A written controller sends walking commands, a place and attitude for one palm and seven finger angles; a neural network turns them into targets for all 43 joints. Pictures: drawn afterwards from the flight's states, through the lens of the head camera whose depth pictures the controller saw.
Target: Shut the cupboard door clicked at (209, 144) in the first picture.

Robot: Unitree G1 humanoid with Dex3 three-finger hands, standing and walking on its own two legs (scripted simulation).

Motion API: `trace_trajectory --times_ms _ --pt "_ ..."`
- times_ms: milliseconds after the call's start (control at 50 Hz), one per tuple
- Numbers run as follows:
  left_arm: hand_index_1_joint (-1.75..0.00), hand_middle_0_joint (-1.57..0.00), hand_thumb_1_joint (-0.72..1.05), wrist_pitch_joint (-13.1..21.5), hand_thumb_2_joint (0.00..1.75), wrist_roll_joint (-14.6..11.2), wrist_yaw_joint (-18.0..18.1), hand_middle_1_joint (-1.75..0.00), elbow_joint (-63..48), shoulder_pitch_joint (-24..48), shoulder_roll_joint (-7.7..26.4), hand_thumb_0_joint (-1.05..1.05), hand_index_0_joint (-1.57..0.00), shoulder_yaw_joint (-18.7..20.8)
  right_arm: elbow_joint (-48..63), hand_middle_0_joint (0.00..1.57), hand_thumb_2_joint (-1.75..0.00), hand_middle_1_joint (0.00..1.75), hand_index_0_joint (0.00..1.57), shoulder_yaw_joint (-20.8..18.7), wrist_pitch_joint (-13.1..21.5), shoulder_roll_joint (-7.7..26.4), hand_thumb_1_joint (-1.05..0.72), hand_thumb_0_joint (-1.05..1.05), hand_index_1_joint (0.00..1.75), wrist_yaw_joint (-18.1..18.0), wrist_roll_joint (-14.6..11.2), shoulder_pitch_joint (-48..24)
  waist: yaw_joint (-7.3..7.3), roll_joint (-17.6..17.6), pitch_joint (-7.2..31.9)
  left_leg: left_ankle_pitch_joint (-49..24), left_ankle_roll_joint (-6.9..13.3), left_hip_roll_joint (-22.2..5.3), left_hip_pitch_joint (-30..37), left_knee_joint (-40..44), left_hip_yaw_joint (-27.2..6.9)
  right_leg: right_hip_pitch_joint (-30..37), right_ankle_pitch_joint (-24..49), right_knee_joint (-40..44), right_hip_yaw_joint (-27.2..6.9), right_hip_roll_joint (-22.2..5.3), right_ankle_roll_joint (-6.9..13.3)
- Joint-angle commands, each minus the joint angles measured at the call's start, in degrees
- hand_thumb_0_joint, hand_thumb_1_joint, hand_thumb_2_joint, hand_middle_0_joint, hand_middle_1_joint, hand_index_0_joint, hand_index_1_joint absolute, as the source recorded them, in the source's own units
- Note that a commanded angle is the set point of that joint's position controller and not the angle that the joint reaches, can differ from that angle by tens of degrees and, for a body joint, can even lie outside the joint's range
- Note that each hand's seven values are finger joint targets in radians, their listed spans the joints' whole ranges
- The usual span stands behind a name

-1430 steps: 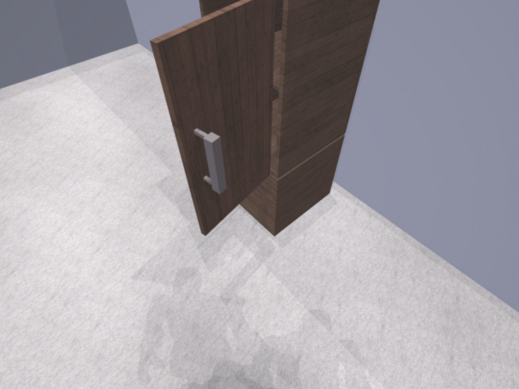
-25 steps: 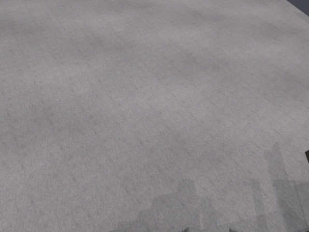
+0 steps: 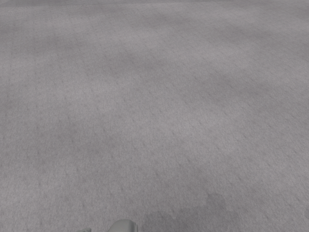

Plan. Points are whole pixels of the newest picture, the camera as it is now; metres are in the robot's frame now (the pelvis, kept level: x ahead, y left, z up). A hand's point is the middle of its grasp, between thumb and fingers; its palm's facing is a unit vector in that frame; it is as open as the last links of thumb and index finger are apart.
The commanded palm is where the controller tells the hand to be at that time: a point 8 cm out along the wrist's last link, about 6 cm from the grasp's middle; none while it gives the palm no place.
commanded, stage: walk to a spot facing it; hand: left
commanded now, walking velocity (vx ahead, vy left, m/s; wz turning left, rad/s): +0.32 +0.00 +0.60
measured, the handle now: out of the picture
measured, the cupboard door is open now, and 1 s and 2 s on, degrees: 69 69 69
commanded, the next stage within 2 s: turn to face it in 0.24 s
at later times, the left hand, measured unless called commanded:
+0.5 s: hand (71, 213) +0.20 +0.27 -0.17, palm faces +0.27 -0.94 -0.21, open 7.4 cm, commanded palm none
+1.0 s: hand (84, 161) +0.37 +0.27 -0.18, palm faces +0.00 -0.98 -0.21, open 7.4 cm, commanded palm none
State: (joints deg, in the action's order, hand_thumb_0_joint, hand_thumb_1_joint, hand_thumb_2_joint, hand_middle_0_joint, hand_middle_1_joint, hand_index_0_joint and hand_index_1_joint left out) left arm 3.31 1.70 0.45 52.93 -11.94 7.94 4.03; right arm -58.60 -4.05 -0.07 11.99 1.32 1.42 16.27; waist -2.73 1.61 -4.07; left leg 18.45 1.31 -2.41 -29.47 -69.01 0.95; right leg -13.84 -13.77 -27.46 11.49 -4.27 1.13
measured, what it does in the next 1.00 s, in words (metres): walks ahead: left foot, then right foot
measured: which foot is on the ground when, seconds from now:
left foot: up 0.00-0.26, down 0.28-0.72, up 0.74-1.00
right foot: down 0.00-0.26, up 0.28-0.68, down 0.70-1.00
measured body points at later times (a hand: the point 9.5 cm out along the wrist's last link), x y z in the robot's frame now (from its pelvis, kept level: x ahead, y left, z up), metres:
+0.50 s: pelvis +0.19 +0.06 +0.00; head +0.22 +0.09 +0.44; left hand +0.19 +0.32 -0.16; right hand +0.34 -0.15 -0.13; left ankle +0.20 +0.14 -0.74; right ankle +0.25 -0.10 -0.67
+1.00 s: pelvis +0.31 +0.08 -0.01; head +0.36 +0.09 +0.44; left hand +0.38 +0.32 -0.16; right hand +0.39 -0.18 -0.14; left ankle +0.32 +0.20 -0.73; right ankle +0.31 -0.06 -0.74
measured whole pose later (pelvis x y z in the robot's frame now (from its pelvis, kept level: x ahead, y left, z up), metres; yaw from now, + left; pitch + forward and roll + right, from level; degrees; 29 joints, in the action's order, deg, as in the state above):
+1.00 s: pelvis +0.31 +0.08 -0.01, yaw -4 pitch +2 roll -1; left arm -3.0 1.3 0.1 53.6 -12.0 11.7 5.1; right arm -52.5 -2.0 -1.3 11.6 -1.3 0.4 8.2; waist 0.8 -1.4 -4.7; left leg 19.9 -3.5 -2.1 -20.5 -37.8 1.1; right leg -17.8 -14.5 -30.3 -5.2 1.8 -0.6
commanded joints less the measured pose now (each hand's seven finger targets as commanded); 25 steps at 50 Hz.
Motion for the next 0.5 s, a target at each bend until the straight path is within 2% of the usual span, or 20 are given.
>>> trace_trajectory --times_ms 0,40,100,140,180,200,220,240,260,280,300,320,340,360,380,400,420,480 --pt "-0.30 -0.20 0.90 1.92 0.90 0.35 0.38 -0.30 -0.56 -6.83 8.32 0.00 -0.20 1.80 6.57 0.20 -0.90 0.30 0.20 0.01 0.47 -0.55 -0.90 0.00 0.30 1.11 0.27 -4.33 2.34 -7.65 1.95 -3.47 -1.27 -3.63 -7.94 8.75 0.00 7.58 12.73 15.62 -5.90 -16.00 5.08" --pt "-0.30 -0.20 0.90 1.95 0.90 0.20 0.29 -0.30 0.12 -7.56 9.18 0.00 -0.20 1.56 8.23 0.20 -0.90 0.30 0.20 0.41 0.42 -0.67 -0.90 0.00 0.30 1.71 0.28 -7.59 2.71 -7.33 1.22 -5.20 -1.10 -3.30 -7.62 15.46 1.66 9.24 16.09 15.06 -2.70 -15.51 4.48" --pt "-0.30 -0.20 0.90 1.74 0.90 0.14 0.22 -0.30 0.73 -9.31 11.10 0.00 -0.20 1.66 10.58 0.20 -0.90 0.30 0.20 0.88 0.81 0.34 -0.90 0.00 0.30 2.36 0.25 -12.45 4.25 -7.82 1.13 -5.39 -0.17 -2.16 -5.67 24.98 3.90 13.43 21.17 12.56 -0.73 -16.19 4.04" --pt "-0.30 -0.20 0.90 1.35 0.90 0.04 0.20 -0.30 0.72 -9.67 12.46 0.00 -0.20 1.74 11.80 0.20 -0.90 0.30 0.20 0.88 0.84 1.49 -0.90 0.00 0.30 2.46 0.22 -13.94 4.23 -9.06 0.57 -4.78 0.71 -1.29 -3.44 27.06 5.17 14.44 24.62 10.98 0.07 -17.21 3.78" --pt "-0.30 -0.20 0.90 1.10 0.90 0.14 0.17 -0.30 0.19 -8.38 14.01 0.00 -0.20 2.07 11.93 0.20 -0.90 0.30 0.20 0.42 1.08 3.36 -0.90 0.00 0.30 2.19 0.27 -11.32 2.09 -9.02 1.95 -1.88 2.06 0.49 3.92 30.05 6.40 13.59 32.18 4.16 1.60 -18.09 3.22" --pt "-0.30 -0.20 0.90 0.90 0.90 -0.13 0.09 -0.30 -0.31 -7.11 15.23 0.00 -0.20 2.31 10.97 0.20 -0.90 0.30 0.20 -0.09 1.20 5.11 -0.90 0.00 0.30 1.88 0.51 -6.34 -0.86 -8.28 4.68 -3.13 2.70 3.01 11.98 32.96 7.87 11.49 34.68 -3.66 4.34 -16.80 2.10" --pt "-0.30 -0.20 0.90 0.52 0.90 -0.51 -0.15 -0.30 -0.93 -6.46 15.70 0.00 -0.20 2.41 9.03 0.20 -0.90 0.30 0.20 -0.98 1.32 8.23 -0.90 0.00 0.30 1.49 0.78 1.11 -4.64 -4.11 9.11 -6.05 3.52 3.63 25.52 37.07 6.91 4.62 29.18 -16.51 6.31 -14.55 0.24" --pt "-0.30 -0.20 0.90 0.07 0.90 -0.88 -0.98 -0.30 -2.96 -7.17 13.07 0.00 -0.20 2.15 8.11 0.20 -0.90 0.30 0.20 -2.87 1.57 15.99 -0.90 0.00 0.30 0.69 1.44 8.16 -7.45 10.73 15.19 -8.11 9.51 -9.80 39.14 41.01 -15.06 -11.46 2.81 -35.74 6.61 -6.83 -3.34" --pt "-0.30 -0.20 0.90 -0.01 0.90 -0.96 -1.19 -0.30 -6.85 -3.36 11.65 0.00 -0.20 1.00 7.69 0.20 -0.90 0.30 0.20 -3.49 1.46 20.62 -0.90 0.00 0.30 -0.20 0.64 11.06 -7.81 13.71 16.57 -17.55 15.75 -21.47 43.78 47.94 -34.13 -25.72 -21.94 -47.47 -2.02 -0.91 -4.25" --pt "-0.30 -0.20 0.90 -0.04 0.90 -0.78 -0.64 -0.30 -9.14 1.33 12.64 0.00 -0.20 1.09 8.37 0.20 -0.90 0.30 0.20 -2.93 1.31 20.56 -0.90 0.00 0.30 -0.69 0.22 9.97 -6.85 0.83 12.40 -13.89 16.18 -24.17 35.33 49.42 -34.65 -26.76 -20.39 -50.47 -7.57 -2.21 -3.47" --pt "-0.30 -0.20 0.90 -0.35 0.90 -0.71 -0.10 -0.30 -7.88 0.68 10.08 0.00 -0.20 1.04 9.79 0.20 -0.90 0.30 0.20 -2.47 1.79 18.88 -0.90 0.00 0.30 -1.38 0.24 4.96 -4.13 3.88 11.44 -10.92 14.53 -20.89 30.55 49.76 -30.64 -27.81 -16.83 -50.26 -9.62 -3.50 -3.49" --pt "-0.30 -0.20 0.90 -0.87 0.90 -0.37 -0.30 -0.30 -6.31 -0.94 10.22 0.00 -0.20 1.12 11.28 0.20 -0.90 0.30 0.20 -1.41 2.04 15.38 -0.90 0.00 0.30 -1.63 0.10 0.15 -2.25 6.76 8.91 -7.80 12.02 -17.77 24.35 51.27 -24.95 -25.48 -13.24 -47.69 -11.16 -4.93 -3.48" --pt "-0.30 -0.20 0.90 -1.46 0.90 -0.05 -0.57 -0.30 -4.30 -4.08 9.65 0.00 -0.20 1.08 11.81 0.20 -0.90 0.30 0.20 -0.14 2.26 11.88 -0.90 0.00 0.30 -1.92 0.18 -3.70 0.42 7.16 7.42 -8.28 10.23 -15.21 19.87 52.05 -19.54 -22.02 -10.28 -44.49 -11.34 -5.06 -3.44" --pt "-0.30 -0.20 0.90 -2.03 0.90 0.18 -0.70 -0.30 -2.49 -6.68 8.55 0.00 -0.20 0.77 11.67 0.20 -0.90 0.30 0.20 0.73 2.60 9.58 -0.90 0.00 0.30 -2.14 0.17 -4.91 1.92 6.15 6.99 -11.89 9.16 -12.95 17.45 52.30 -15.27 -18.87 -7.69 -41.70 -10.93 -4.48 -3.41" --pt "-0.30 -0.20 0.90 -2.42 0.90 0.12 -0.71 -0.30 -1.09 -8.61 7.69 0.00 -0.20 0.30 10.85 0.20 -0.90 0.30 0.20 1.21 2.85 8.62 -0.90 0.00 0.30 -2.34 0.09 -5.23 3.03 5.59 7.75 -15.27 8.61 -11.94 16.80 52.39 -12.25 -16.42 -5.92 -39.34 -10.68 -3.83 -3.40" --pt "-0.30 -0.20 0.90 -2.89 0.90 0.05 -0.59 -0.30 -0.40 -9.48 6.99 0.00 -0.20 -0.02 10.14 0.20 -0.90 0.30 0.20 1.44 2.89 7.80 -0.90 0.00 0.30 -2.45 0.00 -4.99 3.56 4.46 8.68 -17.45 8.53 -11.29 16.03 52.57 -9.92 -14.41 -4.99 -36.50 -10.60 -3.06 -3.38" --pt "-0.30 -0.20 0.90 -3.27 0.90 -0.06 -0.48 -0.30 0.09 -9.19 6.42 0.00 -0.20 -0.41 9.27 0.20 -0.90 0.30 0.20 1.68 2.88 7.23 -0.90 0.00 0.30 -2.55 -0.10 -4.51 3.79 3.38 8.05 -19.73 8.34 -11.07 15.68 52.92 -8.40 -13.53 -3.63 -33.75 -10.68 -2.47 -3.43" --pt "-0.30 -0.20 0.90 -3.88 0.90 -0.39 -0.33 -0.30 0.06 -6.63 5.80 0.00 -0.20 -0.96 7.18 0.20 -0.90 0.30 0.20 1.82 2.68 6.24 -0.90 0.00 0.30 -2.72 -0.15 -3.93 4.01 2.95 4.41 -23.68 7.74 -11.61 14.31 53.63 -3.75 -10.55 -0.39 -24.70 -10.69 -1.29 -3.38"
